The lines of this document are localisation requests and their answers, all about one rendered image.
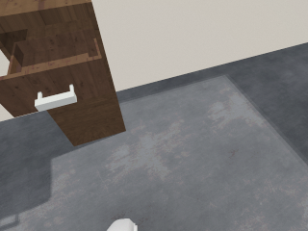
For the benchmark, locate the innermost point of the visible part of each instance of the drawer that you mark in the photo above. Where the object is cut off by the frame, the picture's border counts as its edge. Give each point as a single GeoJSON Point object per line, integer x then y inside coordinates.
{"type": "Point", "coordinates": [50, 65]}

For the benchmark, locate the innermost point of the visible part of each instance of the robot left thigh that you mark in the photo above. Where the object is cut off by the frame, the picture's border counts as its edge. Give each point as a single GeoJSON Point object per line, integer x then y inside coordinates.
{"type": "Point", "coordinates": [123, 224]}

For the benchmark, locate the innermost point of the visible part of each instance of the handle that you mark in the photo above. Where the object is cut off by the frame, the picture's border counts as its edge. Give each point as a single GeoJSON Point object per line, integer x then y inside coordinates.
{"type": "Point", "coordinates": [57, 100]}

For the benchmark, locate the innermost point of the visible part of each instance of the cabinet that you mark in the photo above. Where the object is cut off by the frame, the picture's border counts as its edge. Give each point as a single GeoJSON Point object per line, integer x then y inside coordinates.
{"type": "Point", "coordinates": [85, 120]}

